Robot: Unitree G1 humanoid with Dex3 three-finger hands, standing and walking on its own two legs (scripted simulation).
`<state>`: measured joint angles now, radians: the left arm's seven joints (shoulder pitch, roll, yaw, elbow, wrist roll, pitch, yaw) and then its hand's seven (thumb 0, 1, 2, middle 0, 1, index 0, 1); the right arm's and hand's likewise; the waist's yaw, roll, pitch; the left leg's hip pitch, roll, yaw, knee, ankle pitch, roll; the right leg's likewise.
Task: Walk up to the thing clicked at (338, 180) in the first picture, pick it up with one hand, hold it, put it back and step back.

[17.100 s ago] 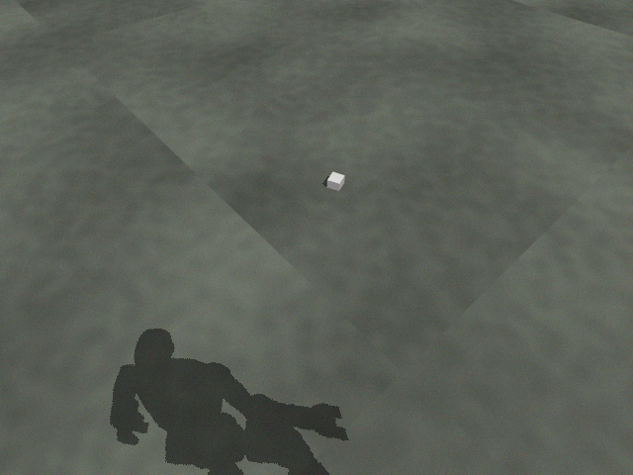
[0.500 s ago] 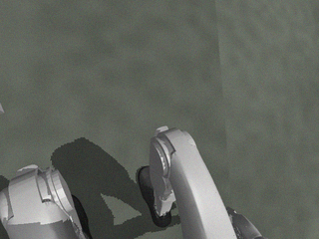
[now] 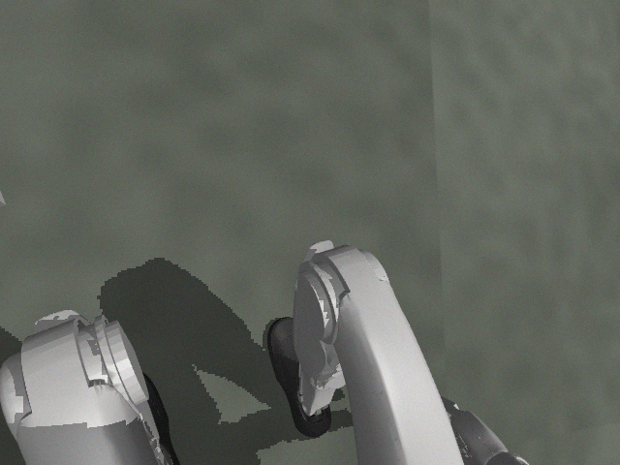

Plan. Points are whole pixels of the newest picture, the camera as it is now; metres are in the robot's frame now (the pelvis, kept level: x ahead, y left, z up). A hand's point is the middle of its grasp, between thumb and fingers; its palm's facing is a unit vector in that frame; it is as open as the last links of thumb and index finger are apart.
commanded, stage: rest palm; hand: left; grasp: from above
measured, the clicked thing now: out of the picture +0.49 +0.33 -0.29
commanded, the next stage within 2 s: close in 1.42 s
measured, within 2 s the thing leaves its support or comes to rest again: neither
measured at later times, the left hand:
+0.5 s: hand out of the picture +0.48 +0.32 -0.24, palm faces -0.44 -0.14 -0.89, open 14.3 cm
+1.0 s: hand out of the picture +0.47 +0.32 -0.26, palm faces -0.43 -0.14 -0.89, open 14.2 cm
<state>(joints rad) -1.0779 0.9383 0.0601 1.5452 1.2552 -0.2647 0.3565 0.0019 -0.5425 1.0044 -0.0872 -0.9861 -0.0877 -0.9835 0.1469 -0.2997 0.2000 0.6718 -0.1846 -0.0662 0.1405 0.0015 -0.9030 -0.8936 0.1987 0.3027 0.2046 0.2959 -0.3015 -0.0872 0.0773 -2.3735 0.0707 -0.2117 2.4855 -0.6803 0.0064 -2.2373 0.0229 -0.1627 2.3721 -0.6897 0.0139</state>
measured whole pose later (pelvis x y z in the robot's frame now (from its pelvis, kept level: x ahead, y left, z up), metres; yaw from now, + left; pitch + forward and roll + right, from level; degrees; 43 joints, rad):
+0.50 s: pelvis +0.00 +0.00 -0.01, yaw -3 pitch +29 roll -13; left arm -1.14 1.02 0.12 1.73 1.27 -0.16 0.54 0.00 -0.54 1.00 -0.09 -0.97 -0.08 -0.97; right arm 0.13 -0.32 0.30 0.64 -0.25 -0.20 0.20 0.00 -0.91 -0.90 0.20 0.30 0.20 0.30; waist -0.39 -0.13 0.16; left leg -2.40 0.09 -0.24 2.55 -0.69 0.02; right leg -2.26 0.05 -0.18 2.40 -0.67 0.04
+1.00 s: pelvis +0.00 +0.01 -0.01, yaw -4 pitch +28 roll -15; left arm -1.12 1.05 0.08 1.72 1.29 -0.23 0.58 0.00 -0.54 1.01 -0.09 -0.97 -0.08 -0.98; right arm 0.07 -0.33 0.32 0.63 -0.27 -0.21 0.23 0.00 -0.91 -0.90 0.20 0.30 0.20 0.30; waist -0.37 -0.16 0.17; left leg -2.38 0.08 -0.27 2.56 -0.72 0.01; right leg -2.22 0.06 -0.20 2.39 -0.69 0.04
